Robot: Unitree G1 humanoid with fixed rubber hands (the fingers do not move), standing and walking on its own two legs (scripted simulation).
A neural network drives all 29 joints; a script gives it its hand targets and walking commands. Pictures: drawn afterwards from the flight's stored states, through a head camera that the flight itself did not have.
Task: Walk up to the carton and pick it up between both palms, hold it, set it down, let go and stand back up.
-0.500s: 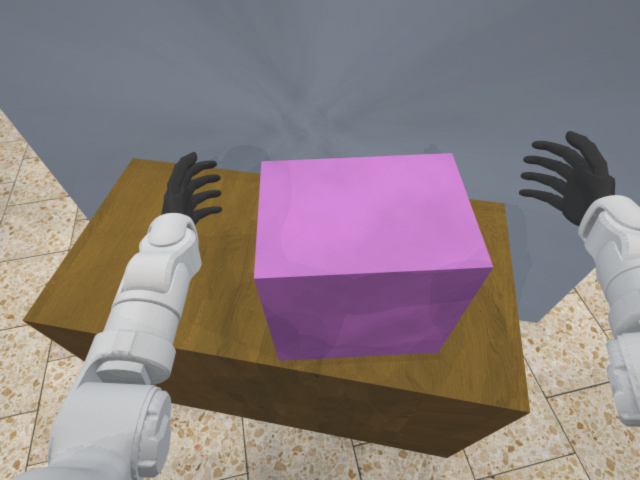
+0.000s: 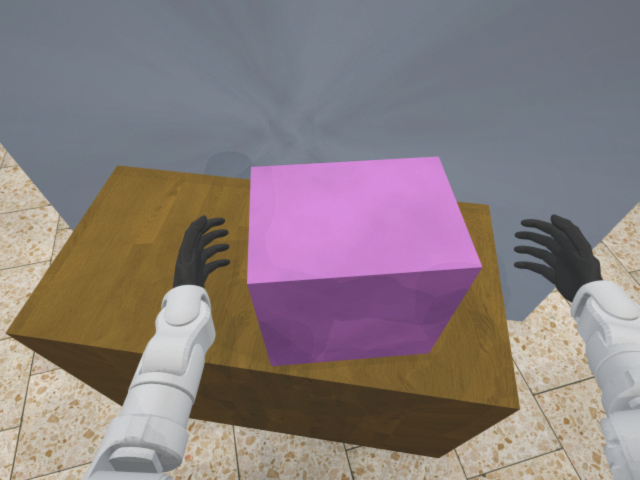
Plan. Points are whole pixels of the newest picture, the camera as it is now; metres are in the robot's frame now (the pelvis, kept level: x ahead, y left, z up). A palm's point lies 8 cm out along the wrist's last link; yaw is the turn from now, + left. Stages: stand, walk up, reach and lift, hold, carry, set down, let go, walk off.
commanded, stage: set down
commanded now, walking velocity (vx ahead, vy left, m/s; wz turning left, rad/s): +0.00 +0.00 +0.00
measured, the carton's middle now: (348, 269) +0.45 +0.02 -0.07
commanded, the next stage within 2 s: none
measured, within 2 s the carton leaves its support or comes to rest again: neither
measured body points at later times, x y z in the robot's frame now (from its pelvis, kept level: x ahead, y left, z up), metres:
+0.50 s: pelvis +0.01 -0.01 +0.00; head +0.04 -0.01 +0.45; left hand +0.31 +0.19 +0.01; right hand +0.35 -0.28 +0.00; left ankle +0.03 +0.14 -0.73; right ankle +0.00 -0.08 -0.73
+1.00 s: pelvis +0.01 -0.01 +0.00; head +0.03 -0.02 +0.45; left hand +0.24 +0.21 -0.01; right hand +0.29 -0.26 -0.04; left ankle +0.03 +0.14 -0.73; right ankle +0.00 -0.08 -0.73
